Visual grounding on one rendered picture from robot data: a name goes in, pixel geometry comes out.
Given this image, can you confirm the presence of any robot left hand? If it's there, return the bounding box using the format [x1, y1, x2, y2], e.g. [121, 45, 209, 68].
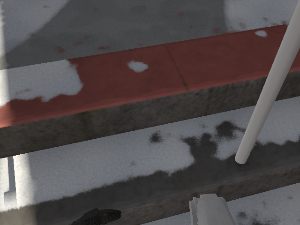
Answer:
[70, 208, 122, 225]

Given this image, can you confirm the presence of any right robot thigh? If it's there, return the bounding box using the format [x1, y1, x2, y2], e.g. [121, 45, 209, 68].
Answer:
[188, 193, 235, 225]

